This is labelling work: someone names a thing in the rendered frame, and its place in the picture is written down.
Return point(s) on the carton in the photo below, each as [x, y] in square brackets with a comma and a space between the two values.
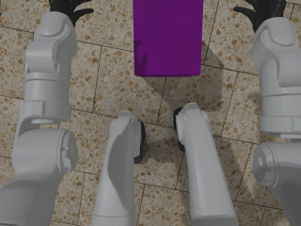
[167, 37]

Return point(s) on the left robot hand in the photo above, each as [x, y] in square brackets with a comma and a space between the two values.
[68, 6]

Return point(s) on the left robot forearm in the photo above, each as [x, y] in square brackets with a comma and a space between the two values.
[47, 74]

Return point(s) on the right robot upper arm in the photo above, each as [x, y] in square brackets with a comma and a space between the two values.
[277, 165]

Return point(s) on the left robot upper arm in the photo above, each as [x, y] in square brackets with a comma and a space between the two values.
[41, 158]

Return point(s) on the robot right foot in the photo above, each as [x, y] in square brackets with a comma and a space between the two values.
[176, 112]

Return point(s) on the right robot forearm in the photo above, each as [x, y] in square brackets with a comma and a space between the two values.
[276, 53]

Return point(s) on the right robot hand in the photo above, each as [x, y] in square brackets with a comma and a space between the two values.
[264, 10]

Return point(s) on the left robot thigh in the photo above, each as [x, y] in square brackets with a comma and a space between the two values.
[115, 200]

